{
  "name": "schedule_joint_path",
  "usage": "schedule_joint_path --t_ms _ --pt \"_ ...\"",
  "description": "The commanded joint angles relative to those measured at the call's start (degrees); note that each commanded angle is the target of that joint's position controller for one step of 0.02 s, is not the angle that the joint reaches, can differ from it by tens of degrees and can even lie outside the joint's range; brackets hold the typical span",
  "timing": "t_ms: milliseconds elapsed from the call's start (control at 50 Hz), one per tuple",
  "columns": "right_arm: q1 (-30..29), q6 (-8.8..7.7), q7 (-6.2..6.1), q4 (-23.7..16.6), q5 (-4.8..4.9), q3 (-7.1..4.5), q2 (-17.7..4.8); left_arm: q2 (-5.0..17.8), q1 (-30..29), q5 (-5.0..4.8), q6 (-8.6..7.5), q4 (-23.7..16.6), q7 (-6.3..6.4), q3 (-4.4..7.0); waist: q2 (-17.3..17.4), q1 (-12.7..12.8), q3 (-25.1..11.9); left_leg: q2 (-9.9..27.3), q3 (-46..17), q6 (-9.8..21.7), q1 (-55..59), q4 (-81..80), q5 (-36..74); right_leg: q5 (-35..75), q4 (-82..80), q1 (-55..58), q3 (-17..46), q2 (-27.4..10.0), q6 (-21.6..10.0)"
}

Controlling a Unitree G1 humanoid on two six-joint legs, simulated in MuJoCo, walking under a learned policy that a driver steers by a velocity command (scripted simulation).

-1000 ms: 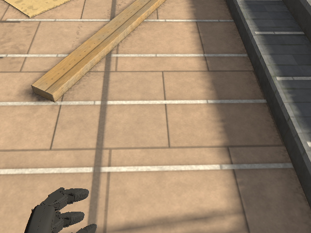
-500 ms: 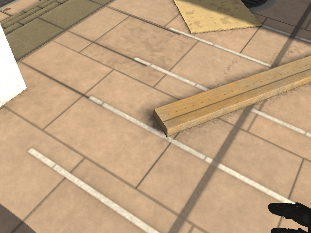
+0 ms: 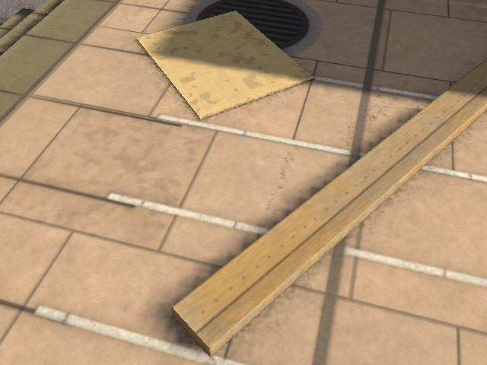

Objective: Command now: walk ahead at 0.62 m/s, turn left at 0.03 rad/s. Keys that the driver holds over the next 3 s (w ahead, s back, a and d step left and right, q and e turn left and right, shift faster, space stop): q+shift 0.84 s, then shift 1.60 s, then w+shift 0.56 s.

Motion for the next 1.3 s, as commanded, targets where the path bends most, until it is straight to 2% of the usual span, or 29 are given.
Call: schedule_joint_path --t_ms 20,60,100,120,140,160,180,200,260,300,340,500,520,540,560,580,620,640,700,800,980,1060,1080,1100,1120,1140,1160,1180,1300 --pt "2.35 0.54 -1.66 -0.85 1.55 -1.08 -10.71 -1.46 -7.94 1.03 -2.82 -6.79 -2.45 -1.29 2.66 2.07 7.99 14.08 -6.17 3.76 -14.76 -3.24 52.95 5.23 -13.21 15.42 -7.17 5.45 -0.37" --pt "0.93 1.9 -2.0 -0.75 0.93 -1.85 -14.03 4.12 -2.81 1.28 -3.1 -6.17 -2.25 0.58 6.84 6.31 3.06 15.78 -10.03 3.43 -4.01 4.46 64.48 -1.46 -16.68 19.04 -6.11 8.99 -1.4" --pt "-5.2 3.07 -1.46 -1.67 0.19 -1.8 -14.15 9.44 13.93 1.65 -2.75 -2.0 -0.37 2.54 9.5 16.53 -6.17 12.96 -10.17 0.46 -4.8 26.48 63.57 10.05 -21.34 36.33 -2.13 5.55 -4.15" --pt "-1.45 2.79 -1.1 -4.14 -1.15 -0.21 -7.49 15.27 18.44 4.08 -2.08 -1.37 0.92 3.1 -1.63 13.69 -18.34 5.63 -9.19 -2.22 -20.62 50.21 27.7 43.87 -8.09 59.3 8.52 -9.16 -7.95" --pt "10.34 2.45 -0.18 -2.94 1.58 2.01 -0.67 12.37 16.73 5.92 -2.63 -3.4 0.64 1.61 -15.02 8.7 -34.24 -3.71 -20.58 -4.59 -36.7 74.07 -17.01 52.13 -9.89 76.85 32.43 -24.68 -20.77" --pt "5.14 2.78 0.08 -3.6 2.37 -0.79 -11.31 9.47 13.99 4.45 -1.46 -6.16 1.01 1.54 -5.23 11.68 -37.71 0.57 -25.08 -4.55 -36.07 75.67 -14.76 40.81 -13.92 70.51 27.97 -21.16 -18.3" --pt "-2.68 3.93 -0.38 -7.1 3.34 -1.79 -12.22 7.27 8.73 2.98 -0.59 -6.27 1.56 1.0 -3.72 9.77 -26.63 4.19 -20.7 -5.16 -40.89 71.54 -11.17 30.37 -16.62 61.56 18.8 -18.85 -15.14" --pt "-4.91 5.03 -1.02 -7.44 2.73 -1.53 -9.83 5.37 6.05 1.61 -0.11 -4.76 2.08 0.66 0.98 7.45 -16.38 6.59 -17.32 -6.17 -43.28 66.83 -8.76 23.24 -20.07 51.06 13.1 -15.41 -12.89" --pt "-0.71 9.26 -1.65 -6.74 2.77 -1.66 -5.27 4.26 -1.49 2.66 0.11 -4.46 2.2 0.68 -2.72 1.23 -6.11 10.27 -13.68 -7.43 -34.59 59.53 -6.57 3.62 -29.62 27.82 2.65 -12.4 -11.3" --pt "-3.48 10.19 -2.22 -9.08 2.11 -1.59 -4.77 5.97 -4.27 2.69 -0.17 -4.27 2.37 1.51 -3.49 0.83 -4.43 11.87 -12.54 -7.68 -34.87 52.52 -4.34 2.3 -32.56 24.25 -1.31 -13.3 -11.99" --pt "-5.65 10.1 -1.82 -10.51 1.53 -1.99 -6.28 8.11 -5.35 2.34 0.17 -4.14 3.14 2.48 -2.63 1.08 -7.27 13.15 -12.09 -6.69 -33.37 46.21 3.87 -0.25 -32.8 26.04 -4.26 -14.27 -11.92" --pt "-10.88 11.5 0.44 -13.85 1.17 -4.65 -10.11 8.9 -9.03 -0.84 3.82 -1.86 3.23 3.5 -3.08 0.45 -6.18 9.08 -4.98 -0.26 -26.37 24.59 10.61 -17.57 -25.12 34.41 -11.94 -15.22 -4.1" --pt "-9.55 11.33 0.11 -13.42 0.72 -5.34 -10.86 7.49 -7.79 -1.38 4.32 -0.86 3.08 3.35 -0.53 0.25 -5.13 7.66 -5.69 1.6 -24.12 20.09 12.44 -21.87 -19.53 33.67 -13.35 -12.99 -1.43" --pt "-7.12 10.89 -0.66 -13.09 0.22 -6.79 -14.81 5.83 -4.27 -0.93 5.03 0.52 2.75 3.23 9.33 0.53 -1.96 10.36 -14.37 4.99 -21.06 11.8 27.69 -30.37 -7.34 28.52 -16.61 -7.63 2.78" --pt "-7.19 10.17 -1.34 -15.06 0.11 -8.0 -21.76 4.76 -4.32 1.57 5.45 -1.74 2.85 2.94 24.76 3.62 2.05 20.1 -36.33 12.86 -15.67 6.89 41.34 -49.79 12.6 10.32 -16.26 2.2 8.25" --pt "-6.51 7.91 -0.4 -16.19 -1.78 -7.65 -22.54 4.92 -8.96 2.05 5.02 -4.28 3.28 2.87 19.4 1.96 -5.11 23.49 -47.32 19.2 -15.16 3.36 31.51 -50.01 23.43 4.49 -2.1 6.23 8.0" --pt "-10.61 5.53 0.04 -16.91 -0.05 -7.16 -19.89 6.7 -10.9 0.4 4.13 -3.84 4.03 3.54 9.21 3.48 -4.9 20.34 -41.5 13.92 -13.44 1.92 20.02 -38.81 23.16 0.61 3.39 5.2 4.7" --pt "-13.48 5.87 -0.53 -17.72 1.32 -6.31 -17.01 7.57 -10.25 1.09 3.98 -2.78 4.64 3.94 6.92 4.64 -5.29 18.81 -38.41 11.14 -14.16 3.11 19.42 -34.85 21.18 1.65 4.28 4.16 4.49" --pt "-15.02 7.28 -2.42 -19.96 1.03 -5.27 -13.96 6.58 -9.74 1.23 3.52 -2.47 4.32 4.05 8.41 5.41 -9.25 15.07 -34.04 8.84 -15.02 5.54 26.84 -28.73 17.67 7.35 4.63 6.11 5.23" --pt "-12.97 8.38 -3.49 -21.7 1.29 -5.85 -15.21 4.66 -10.56 0.39 3.46 -2.55 3.61 3.3 8.75 4.05 -9.15 12.78 -37.06 8.78 -12.69 7.0 25.68 -27.21 5.51 8.46 6.24 9.14 7.51" --pt "-15.33 9.67 -2.14 -24.05 -0.13 -4.2 -13.73 6.59 -7.69 0.41 2.76 -1.87 2.28 3.31 11.55 1.73 -8.62 12.3 -40.87 9.31 -16.04 11.03 32.18 -29.98 -4.06 19.6 4.48 7.41 6.62" --pt "-18.22 9.88 -1.42 -24.56 0.74 -3.34 -13.2 6.81 -3.32 0.63 2.04 -1.47 1.2 3.36 10.46 4.46 -7.29 9.64 -41.16 7.4 -18.54 13.13 30.86 -21.94 -19.06 29.8 1.98 6.89 4.36" --pt "-17.29 9.71 -1.4 -24.26 0.76 -3.03 -12.29 7.5 -2.56 1.33 1.94 -1.51 1.19 3.45 8.31 4.65 -6.97 7.65 -39.81 4.93 -21.0 14.28 23.63 -13.77 -23.89 34.59 3.87 4.31 3.07" --pt "-14.71 9.36 -1.34 -23.97 -0.31 -2.29 -9.97 10.13 -2.88 2.44 2.09 -2.56 1.47 3.65 -0.77 2.74 -7.5 2.33 -33.95 1.46 -25.14 22.09 8.35 -4.44 -26.22 38.85 12.47 -4.36 -0.16" --pt "-12.67 8.83 -1.3 -24.47 0.09 -2.71 -10.95 12.68 -3.09 3.07 2.51 -1.89 1.79 4.01 -12.96 0.53 -4.36 -5.39 -24.97 -2.06 -31.67 29.53 -9.58 5.63 -27.37 37.68 22.08 -12.74 -9.37" --pt "-14.83 8.35 -1.55 -24.02 -0.47 -3.94 -15.19 10.35 -2.37 2.61 2.33 -2.49 2.09 3.69 -11.05 3.6 -4.45 -2.72 -23.65 -4.87 -34.49 40.19 -14.46 3.99 -28.38 36.43 27.22 -16.8 -14.21" --pt "-16.4 8.26 -1.63 -23.51 0.1 -4.7 -16.65 10.02 -1.91 1.7 2.39 -2.6 2.49 3.64 -6.81 4.32 -4.26 -1.62 -23.16 -5.92 -36.05 46.68 -12.22 1.54 -27.25 37.13 24.23 -14.99 -13.24" --pt "-16.2 8.66 -1.75 -22.33 0.27 -4.53 -15.02 9.61 -2.37 1.04 2.63 -2.63 2.88 3.46 -3.76 4.03 -4.16 -1.27 -22.98 -6.82 -36.5 49.44 -9.95 -1.4 -26.39 37.42 20.3 -11.95 -10.88" --pt "-17.78 8.91 -1.09 -21.01 0.51 -1.2 -5.86 7.28 -1.71 0.77 4.53 -2.03 2.8 2.28 -8.11 5.63 -4.46 3.39 -14.55 -8.49 -28.81 28.89 -4.88 -1.79 -25.14 39.16 8.9 -4.0 -7.51"
Next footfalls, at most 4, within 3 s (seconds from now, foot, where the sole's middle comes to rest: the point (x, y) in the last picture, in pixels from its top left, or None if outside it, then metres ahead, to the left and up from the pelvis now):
0.10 right None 0.35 -0.09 -0.76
0.54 left None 0.29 0.16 -0.76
1.08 right None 0.43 0.01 -0.76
1.40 left None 0.21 0.16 -0.76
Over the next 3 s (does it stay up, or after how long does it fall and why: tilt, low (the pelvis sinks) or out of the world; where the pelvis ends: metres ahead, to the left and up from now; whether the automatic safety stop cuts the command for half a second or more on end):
stays up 0.46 0.17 0.01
